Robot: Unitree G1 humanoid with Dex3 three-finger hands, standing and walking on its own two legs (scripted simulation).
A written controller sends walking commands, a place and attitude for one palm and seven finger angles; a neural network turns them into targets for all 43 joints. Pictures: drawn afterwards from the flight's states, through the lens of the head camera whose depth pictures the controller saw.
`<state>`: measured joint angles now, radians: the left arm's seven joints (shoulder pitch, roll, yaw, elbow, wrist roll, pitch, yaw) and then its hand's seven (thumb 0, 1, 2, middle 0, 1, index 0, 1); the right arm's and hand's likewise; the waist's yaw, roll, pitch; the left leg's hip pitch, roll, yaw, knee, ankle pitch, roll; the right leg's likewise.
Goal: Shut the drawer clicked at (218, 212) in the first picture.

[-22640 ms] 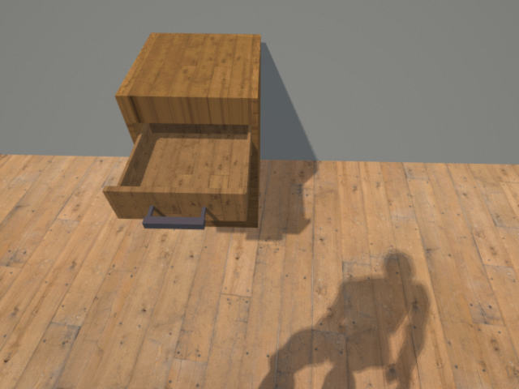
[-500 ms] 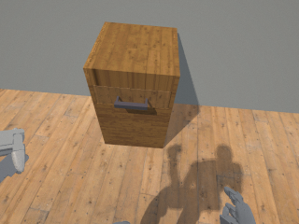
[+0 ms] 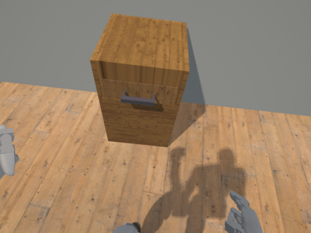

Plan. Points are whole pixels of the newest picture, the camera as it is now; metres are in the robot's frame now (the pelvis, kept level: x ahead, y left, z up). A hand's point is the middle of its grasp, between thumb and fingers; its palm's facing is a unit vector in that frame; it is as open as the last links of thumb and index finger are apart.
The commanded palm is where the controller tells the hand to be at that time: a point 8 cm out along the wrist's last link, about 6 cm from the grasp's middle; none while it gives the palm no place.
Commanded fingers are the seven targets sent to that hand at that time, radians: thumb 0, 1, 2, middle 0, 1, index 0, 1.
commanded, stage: step back with the hand held close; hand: left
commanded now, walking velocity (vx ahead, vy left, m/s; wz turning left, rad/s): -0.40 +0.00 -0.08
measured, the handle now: (138, 97) +0.73 +0.11 -0.22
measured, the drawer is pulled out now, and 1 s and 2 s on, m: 0.00 0.00 0.00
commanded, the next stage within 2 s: stop stepping back and stand still in 0.40 s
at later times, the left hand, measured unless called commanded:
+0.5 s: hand out of the picture +0.10 +0.20 +0.17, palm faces +0.24 -0.85 -0.48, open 3.2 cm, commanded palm +0.02 +0.24 +0.19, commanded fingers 0.00 0.90 0.90 -1.40 -1.60 -1.40 -1.60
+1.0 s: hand out of the picture -0.03 +0.20 +0.18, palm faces +0.34 -0.81 -0.48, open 3.2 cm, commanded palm -0.09 +0.25 +0.19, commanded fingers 0.00 0.90 0.90 -1.40 -1.60 -1.40 -1.60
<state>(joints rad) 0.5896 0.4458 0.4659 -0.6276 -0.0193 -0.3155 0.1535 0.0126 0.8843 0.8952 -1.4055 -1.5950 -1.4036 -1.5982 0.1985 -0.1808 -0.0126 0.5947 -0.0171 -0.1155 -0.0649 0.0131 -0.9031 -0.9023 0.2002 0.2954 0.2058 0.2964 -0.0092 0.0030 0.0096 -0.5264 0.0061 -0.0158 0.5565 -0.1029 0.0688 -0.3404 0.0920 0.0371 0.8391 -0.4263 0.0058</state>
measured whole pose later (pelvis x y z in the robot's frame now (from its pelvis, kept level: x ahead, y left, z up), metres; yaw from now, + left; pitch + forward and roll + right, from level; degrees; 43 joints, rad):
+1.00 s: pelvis -0.22 -0.03 +0.00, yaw -1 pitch -1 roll +0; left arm 0.63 0.43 0.40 -0.62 -0.01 -0.21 0.14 0.01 0.89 0.90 -1.40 -1.60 -1.40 -1.60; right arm 0.30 -0.14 0.04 0.61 0.00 -0.12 -0.03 0.01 -0.90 -0.90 0.20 0.30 0.21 0.30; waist -0.03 -0.03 -0.04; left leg -0.30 0.02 0.01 0.69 -0.40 0.02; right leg -0.33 0.02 -0.06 0.61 -0.36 -0.03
